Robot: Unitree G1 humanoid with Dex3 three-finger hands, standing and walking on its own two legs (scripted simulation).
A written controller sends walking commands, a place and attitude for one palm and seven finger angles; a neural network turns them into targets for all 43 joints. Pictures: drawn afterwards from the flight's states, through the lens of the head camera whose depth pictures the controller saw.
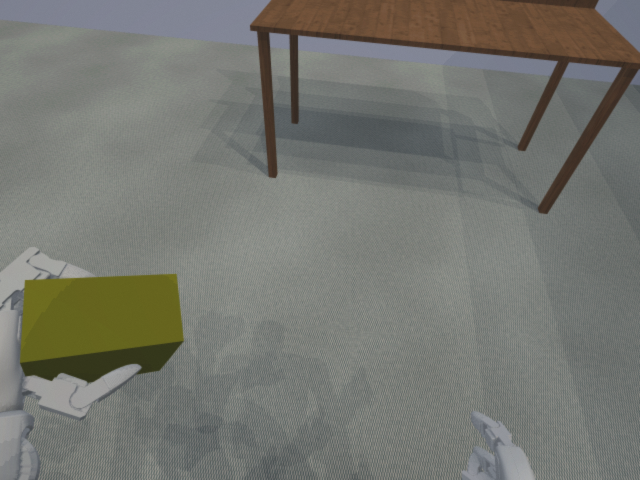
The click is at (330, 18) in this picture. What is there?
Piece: table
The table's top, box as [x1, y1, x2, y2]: [250, 0, 639, 68]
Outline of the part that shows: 250,25 250,30 639,68 639,52 594,9 498,0 271,0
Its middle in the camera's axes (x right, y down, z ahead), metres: +0.49 -0.92 +1.61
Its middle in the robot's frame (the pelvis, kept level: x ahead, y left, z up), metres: +1.84 -0.38 -0.05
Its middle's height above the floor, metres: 0.72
